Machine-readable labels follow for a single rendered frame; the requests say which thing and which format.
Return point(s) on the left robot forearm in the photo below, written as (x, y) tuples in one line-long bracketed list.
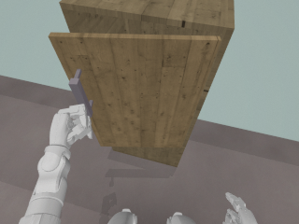
[(47, 200)]

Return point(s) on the handle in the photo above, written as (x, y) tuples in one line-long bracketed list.
[(79, 93)]

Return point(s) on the right robot hand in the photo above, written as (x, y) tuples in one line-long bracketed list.
[(244, 215)]

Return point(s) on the cupboard door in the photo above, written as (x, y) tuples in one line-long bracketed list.
[(145, 88)]

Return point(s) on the robot right thigh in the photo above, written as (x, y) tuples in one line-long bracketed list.
[(179, 219)]

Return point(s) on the right robot shin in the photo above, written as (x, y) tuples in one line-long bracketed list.
[(178, 213)]

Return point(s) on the left robot hand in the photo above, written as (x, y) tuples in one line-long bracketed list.
[(64, 131)]

